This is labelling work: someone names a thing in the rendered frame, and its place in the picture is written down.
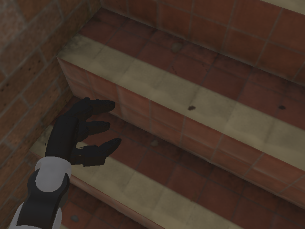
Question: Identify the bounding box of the left robot forearm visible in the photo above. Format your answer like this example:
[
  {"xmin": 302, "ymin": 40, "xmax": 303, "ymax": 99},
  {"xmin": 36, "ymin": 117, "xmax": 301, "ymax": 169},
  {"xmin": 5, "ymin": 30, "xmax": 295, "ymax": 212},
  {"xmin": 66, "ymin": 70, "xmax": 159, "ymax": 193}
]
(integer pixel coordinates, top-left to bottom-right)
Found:
[{"xmin": 9, "ymin": 156, "xmax": 71, "ymax": 229}]

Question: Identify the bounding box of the robot left hand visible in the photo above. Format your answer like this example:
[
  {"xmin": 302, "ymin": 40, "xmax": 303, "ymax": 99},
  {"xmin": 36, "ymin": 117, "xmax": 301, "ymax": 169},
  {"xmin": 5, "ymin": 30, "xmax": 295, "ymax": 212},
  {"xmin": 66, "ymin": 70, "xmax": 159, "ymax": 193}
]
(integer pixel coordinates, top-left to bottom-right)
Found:
[{"xmin": 45, "ymin": 97, "xmax": 122, "ymax": 167}]

